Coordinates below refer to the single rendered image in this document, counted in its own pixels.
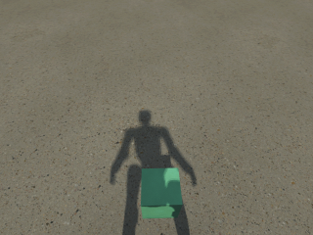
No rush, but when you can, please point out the carton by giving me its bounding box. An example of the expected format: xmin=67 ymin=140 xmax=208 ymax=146
xmin=141 ymin=167 xmax=183 ymax=219

